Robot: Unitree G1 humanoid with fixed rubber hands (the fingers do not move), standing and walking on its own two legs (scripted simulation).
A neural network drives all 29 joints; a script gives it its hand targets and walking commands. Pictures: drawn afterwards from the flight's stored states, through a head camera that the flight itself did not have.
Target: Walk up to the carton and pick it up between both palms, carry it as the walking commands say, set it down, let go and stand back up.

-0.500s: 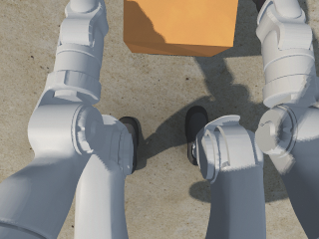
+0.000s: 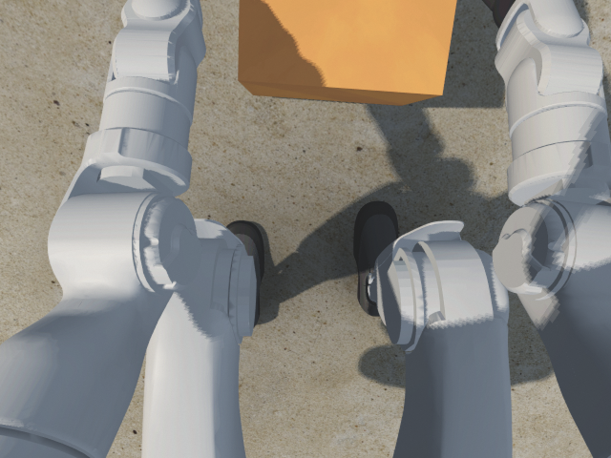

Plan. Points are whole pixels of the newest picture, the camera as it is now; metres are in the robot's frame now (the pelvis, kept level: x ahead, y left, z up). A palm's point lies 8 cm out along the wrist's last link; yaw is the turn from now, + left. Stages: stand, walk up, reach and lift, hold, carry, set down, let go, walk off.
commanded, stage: set down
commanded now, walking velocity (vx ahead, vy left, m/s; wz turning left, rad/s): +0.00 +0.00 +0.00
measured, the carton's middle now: out of the picture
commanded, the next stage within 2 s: none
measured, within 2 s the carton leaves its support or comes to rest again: rests again in 0.20 s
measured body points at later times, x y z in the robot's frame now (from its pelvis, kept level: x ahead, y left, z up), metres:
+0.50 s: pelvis +0.00 +0.00 -0.01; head +0.39 +0.01 +0.21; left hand +0.55 +0.13 -0.22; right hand +0.53 -0.20 -0.22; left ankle +0.09 +0.12 -0.36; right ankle +0.12 -0.12 -0.36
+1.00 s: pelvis -0.01 +0.00 -0.01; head +0.38 +0.01 +0.21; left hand +0.55 +0.15 -0.22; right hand +0.52 -0.21 -0.22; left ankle +0.09 +0.11 -0.36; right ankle +0.12 -0.12 -0.36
